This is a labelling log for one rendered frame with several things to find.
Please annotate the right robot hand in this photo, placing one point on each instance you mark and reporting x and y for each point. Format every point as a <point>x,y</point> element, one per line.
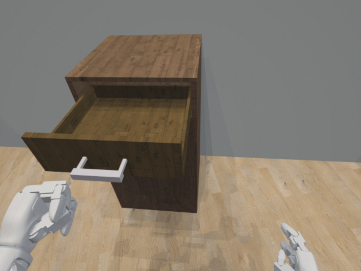
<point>300,259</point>

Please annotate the drawer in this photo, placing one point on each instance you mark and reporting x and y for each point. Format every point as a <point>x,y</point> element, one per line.
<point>146,124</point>

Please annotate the left robot forearm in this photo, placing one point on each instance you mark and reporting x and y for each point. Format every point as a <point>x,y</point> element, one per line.
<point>14,259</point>

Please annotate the handle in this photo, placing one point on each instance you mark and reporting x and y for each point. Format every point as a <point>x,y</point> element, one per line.
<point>97,174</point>

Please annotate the left robot hand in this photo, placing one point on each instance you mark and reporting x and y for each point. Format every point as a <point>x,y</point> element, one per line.
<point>49,202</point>

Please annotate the cabinet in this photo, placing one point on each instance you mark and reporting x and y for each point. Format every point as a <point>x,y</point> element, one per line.
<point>169,59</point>

